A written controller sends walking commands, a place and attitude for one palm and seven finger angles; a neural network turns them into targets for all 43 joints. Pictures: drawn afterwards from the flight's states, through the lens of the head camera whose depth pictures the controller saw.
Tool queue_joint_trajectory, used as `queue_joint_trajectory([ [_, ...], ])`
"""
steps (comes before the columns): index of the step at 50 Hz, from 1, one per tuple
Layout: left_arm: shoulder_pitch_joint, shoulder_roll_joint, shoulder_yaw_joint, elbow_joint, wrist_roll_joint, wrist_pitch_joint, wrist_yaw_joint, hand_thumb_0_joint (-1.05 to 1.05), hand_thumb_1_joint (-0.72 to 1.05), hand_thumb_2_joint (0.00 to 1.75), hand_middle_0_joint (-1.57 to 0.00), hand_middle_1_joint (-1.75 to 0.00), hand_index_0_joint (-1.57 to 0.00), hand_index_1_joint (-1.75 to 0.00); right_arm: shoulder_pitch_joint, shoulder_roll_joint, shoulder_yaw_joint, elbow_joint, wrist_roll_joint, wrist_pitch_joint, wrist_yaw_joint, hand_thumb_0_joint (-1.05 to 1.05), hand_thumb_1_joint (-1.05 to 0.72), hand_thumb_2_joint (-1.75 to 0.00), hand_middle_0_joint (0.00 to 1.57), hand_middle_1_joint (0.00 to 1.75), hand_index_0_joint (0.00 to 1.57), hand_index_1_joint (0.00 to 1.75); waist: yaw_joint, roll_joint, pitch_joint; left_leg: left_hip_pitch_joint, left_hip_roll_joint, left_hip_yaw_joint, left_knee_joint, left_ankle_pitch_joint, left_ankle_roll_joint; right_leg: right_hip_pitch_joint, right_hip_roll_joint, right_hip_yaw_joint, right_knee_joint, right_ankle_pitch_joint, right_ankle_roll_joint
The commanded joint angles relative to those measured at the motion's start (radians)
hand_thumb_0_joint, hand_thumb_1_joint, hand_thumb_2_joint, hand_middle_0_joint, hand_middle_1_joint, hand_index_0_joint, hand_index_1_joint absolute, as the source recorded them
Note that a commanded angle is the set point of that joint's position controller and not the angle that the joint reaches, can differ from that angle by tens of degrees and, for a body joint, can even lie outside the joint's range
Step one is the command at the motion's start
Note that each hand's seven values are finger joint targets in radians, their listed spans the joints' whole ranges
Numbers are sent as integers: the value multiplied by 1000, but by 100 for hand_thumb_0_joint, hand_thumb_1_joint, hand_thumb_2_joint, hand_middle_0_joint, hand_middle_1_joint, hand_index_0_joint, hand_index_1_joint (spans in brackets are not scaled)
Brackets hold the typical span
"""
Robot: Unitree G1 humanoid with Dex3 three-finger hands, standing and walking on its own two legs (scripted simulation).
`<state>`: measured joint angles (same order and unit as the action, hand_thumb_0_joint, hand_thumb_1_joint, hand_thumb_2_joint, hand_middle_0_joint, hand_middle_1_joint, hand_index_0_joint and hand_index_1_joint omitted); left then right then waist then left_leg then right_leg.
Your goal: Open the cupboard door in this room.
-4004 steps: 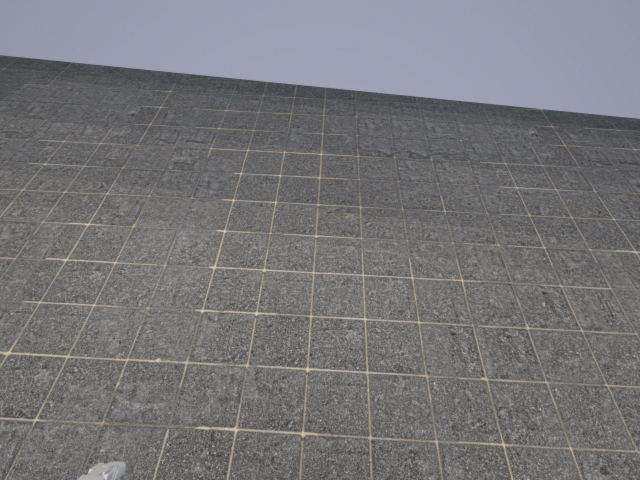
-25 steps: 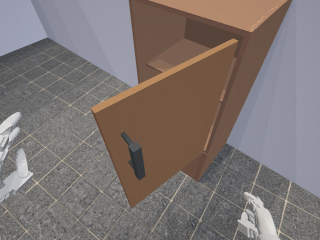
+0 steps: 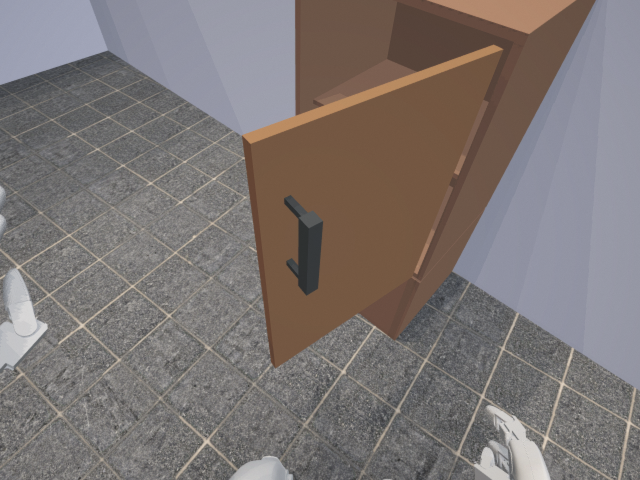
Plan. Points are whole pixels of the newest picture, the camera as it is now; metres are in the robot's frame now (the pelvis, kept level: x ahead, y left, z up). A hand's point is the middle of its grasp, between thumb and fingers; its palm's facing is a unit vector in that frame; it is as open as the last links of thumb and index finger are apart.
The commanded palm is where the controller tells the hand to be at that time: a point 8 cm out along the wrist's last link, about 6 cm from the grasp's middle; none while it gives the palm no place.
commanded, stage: step back with the hand held close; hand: left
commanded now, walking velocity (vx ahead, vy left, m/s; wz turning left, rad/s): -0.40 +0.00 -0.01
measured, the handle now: (300, 247) +0.39 +0.06 +0.06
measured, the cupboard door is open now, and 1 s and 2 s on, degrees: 78 78 78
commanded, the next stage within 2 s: stop stepping back and stand still in 0.24 s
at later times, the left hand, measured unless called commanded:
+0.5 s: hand (9, 399) +0.14 +0.24 +0.18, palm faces +0.31 -0.84 -0.44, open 7.5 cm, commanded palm +0.07 +0.29 +0.19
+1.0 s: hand out of the picture +0.07 +0.27 +0.18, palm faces +0.39 -0.79 -0.46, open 7.5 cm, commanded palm +0.01 +0.31 +0.19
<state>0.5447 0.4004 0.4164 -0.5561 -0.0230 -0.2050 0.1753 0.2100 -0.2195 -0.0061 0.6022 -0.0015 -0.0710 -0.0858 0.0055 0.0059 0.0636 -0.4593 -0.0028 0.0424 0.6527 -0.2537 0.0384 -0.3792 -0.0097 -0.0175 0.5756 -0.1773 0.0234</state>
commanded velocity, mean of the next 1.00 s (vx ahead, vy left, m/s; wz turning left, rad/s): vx -0.02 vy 0.00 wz -0.01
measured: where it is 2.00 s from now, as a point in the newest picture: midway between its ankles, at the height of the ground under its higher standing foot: outside the picture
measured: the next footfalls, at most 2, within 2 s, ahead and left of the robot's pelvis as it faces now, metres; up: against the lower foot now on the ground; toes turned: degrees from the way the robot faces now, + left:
right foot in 0.30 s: -0.09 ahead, -0.09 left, +0.00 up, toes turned -6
left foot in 0.42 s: +0.05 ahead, +0.08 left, +0.00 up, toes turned -4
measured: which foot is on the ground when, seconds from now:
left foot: down 0.00-0.30, up 0.32-0.40, down 0.42-0.62, up 0.64-0.84, down 0.86-1.00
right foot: down 0.00-0.02, up 0.04-0.28, down 0.30-1.00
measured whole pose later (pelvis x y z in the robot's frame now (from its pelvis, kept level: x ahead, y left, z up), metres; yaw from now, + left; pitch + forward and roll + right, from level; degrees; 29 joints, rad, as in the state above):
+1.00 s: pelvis -0.14 +0.01 +0.01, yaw -2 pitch -1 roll +0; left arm 0.53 0.41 0.42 -0.46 -0.02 -0.20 0.15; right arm 0.25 -0.19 0.00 0.66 -0.01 -0.15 -0.08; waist -0.02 -0.02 0.00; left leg -0.24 0.04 0.04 0.54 -0.27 -0.02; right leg -0.25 -0.01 -0.06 0.56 -0.28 -0.02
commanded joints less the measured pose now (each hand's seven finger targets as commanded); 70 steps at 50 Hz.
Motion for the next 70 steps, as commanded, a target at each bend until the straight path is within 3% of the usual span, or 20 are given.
queue_joint_trajectory([
  [1, -78, 210, 171, -217, 9, -69, 30, 0, 90, 90, -20, -30, -20, -30, -125, -153, -46, -173, -6, -75, -26, 0, -90, -90, 20, 30, 20, 30, -3, 309, -93, -227, 296, -440, -546, -563, 87, 200, 75, 19, 269, -227, 0],
  [4, -65, 214, 178, -210, -2, -80, 19, 0, 90, 90, -20, -30, -20, -30, -103, -118, -70, -141, -12, -101, 0, 0, -90, -90, 20, 30, 20, 30, 3, 149, -176, -51, 311, -388, -521, -348, 99, 105, 95, 66, 555, -318, -21],
  [11, -18, 179, 105, -199, -42, -49, 4, 0, 90, 90, -20, -30, -20, -30, -101, -96, -45, -101, -14, -97, 32, 0, -90, -90, 20, 30, 20, 30, 12, 265, -205, 140, 197, -173, -530, -157, -29, 217, 92, -54, -70, -347, -65],
  [15, -130, 291, 156, -231, -46, -84, -8, 0, 90, 90, -20, -30, -20, -30, -129, -77, -25, -93, -21, -69, 23, 0, -90, -90, 20, 30, 20, 30, 17, -134, -161, 296, 18, -16, 150, -65, -92, -104, -300, 258, -405, 117, -186],
  [17, -147, 255, 125, -208, -30, -65, -24, 0, 90, 90, -20, -30, -20, -30, -112, -81, -38, -87, -8, -81, 7, 0, -90, -90, 20, 30, 20, 30, -7, -207, -190, 177, 7, -62, 193, -100, -74, 52, -244, 135, -207, 465, -170],
  [19, -79, 229, 136, -175, -36, -21, -28, 0, 90, 90, -20, -30, -20, -30, -122, -84, -16, -124, 10, -66, -9, 0, -90, -90, 20, 30, 20, 30, -23, -81, -185, 233, 9, -27, -99, 175, -45, 144, -148, 55, -39, 547, -75],
  [21, -66, 246, 151, -204, -44, -12, -27, 0, 90, 90, -20, -30, -20, -30, -117, -125, -33, -133, 15, -85, -11, 0, -90, -90, 20, 30, 20, 30, 0, 219, -262, 453, 174, -223, -282, 646, 33, 65, 20, -4, 156, -9, -3],
  [22, -50, 197, 119, -156, -52, -29, -28, 0, 90, 90, -20, -30, -20, -30, -88, -117, -30, -130, 13, -106, 3, 0, -90, -90, 20, 30, 20, 30, 2, 207, -239, 442, 234, -301, -347, 610, 62, 38, 55, 46, 202, -344, -18],
  [24, -26, 242, 171, -205, -44, -31, -17, 0, 90, 90, -20, -30, -20, -30, -101, -93, -27, -129, -11, -127, 10, 0, -90, -90, 20, 30, 20, 30, 5, 234, -224, 259, 266, -433, -521, -32, 51, 117, 47, 77, 241, -372, -26],
  [28, 142, 203, 158, -188, -32, -17, -9, 0, 90, 90, -20, -30, -20, -30, -119, -106, -29, -165, -8, -99, 16, 0, -90, -90, 20, 30, 20, 30, 10, 258, -126, -78, 132, -186, -573, -391, -38, 405, 86, -69, -51, -293, -56],
  [29, 150, 198, 148, -180, -26, -13, -14, 0, 90, 90, -20, -30, -20, -30, -115, -103, -34, -169, -7, -87, 17, 0, -90, -90, 20, 30, 20, 30, 9, 196, -110, -107, 81, -117, -470, -353, -51, 418, 58, -47, -149, -289, -66],
  [32, 9, 224, 151, -215, -31, -20, -16, 0, 90, 90, -20, -30, -20, -30, -93, -108, -49, -131, -14, -60, 15, 0, -90, -90, 20, 30, 20, 30, -2, -208, -96, 16, -17, -71, 333, -96, -65, -29, -323, 431, -473, -526, -212],
  [40, -149, 174, 78, -81, 12, -44, 15, 0, 90, 90, -20, -30, -20, -30, -53, -112, -38, -84, -13, -133, -30, 0, -90, -90, 20, 30, 20, 30, -12, -42, -78, 247, 18, 26, -191, -103, 5, 44, -171, 182, -270, -382, -122],
  [46, -67, 211, 138, -167, 5, -63, -4, 0, 90, 90, -20, -30, -20, -30, -74, -112, -31, -97, -7, -141, -3, 0, -90, -90, 20, 30, 20, 30, 1, 216, -72, 124, 195, -210, -355, 15, 56, 169, 3, -25, -1, -114, -15],
  [50, -16, 168, 120, -94, -7, -63, -8, 0, 90, 90, -20, -30, -20, -30, -61, -113, -37, -102, 1, -145, 13, 0, -90, -90, 20, 30, 20, 30, -6, 25, -101, 112, 95, -73, -213, 64, 0, 236, -38, 77, -130, 54, -40],
  [56, -34, 183, 125, -72, -19, -57, -11, 0, 90, 90, -20, -30, -20, -30, -70, -100, -33, -100, -5, -128, 13, 0, -90, -90, 20, 30, 20, 30, -12, -11, -104, 227, 49, -42, -184, 38, -20, 126, -86, 136, -238, -42, -57],
  [57, -130, 21, -292, 672, 82, 119, -155, 0, 90, 90, -20, -30, -20, -30, -97, -275, -87, 148, -9, -122, 102, 0, -90, -90, 20, 30, 20, 30, -61, 41, -65, 127, 94, -98, -30, 212, -5, 32, -148, 40, -39, 165, -81],
  [61, -188, -43, -311, 842, 62, 205, -182, 0, 90, 90, -20, -30, -20, -30, -84, -196, -47, 116, -28, 2, 86, 0, -90, -90, 20, 30, 20, 30, 2, -42, -100, -20, 180, -251, -236, 129, 67, 134, -33, -4, 79, -101, -45],
  [65, -296, 8, -332, 1116, 59, 197, -174, 0, 90, 90, -20, -30, -20, -30, -64, -165, -37, 189, -24, 42, 82, 0, -90, -90, 20, 30, 20, 30, -18, -249, -140, 160, 38, -91, -95, 131, 0, 117, -164, 99, -145, 33, -100],
  [70, -313, -46, -378, 1398, 39, 207, -160, 0, 90, 90, -20, -30, -20, -30, -50, -104, -6, 303, -28, 70, 75, 0, -90, -90, 20, 30, 20, 30, -7, 125, -93, 172, 87, -136, -256, 116, -5, 165, -100, 47, -150, -56, -59],
])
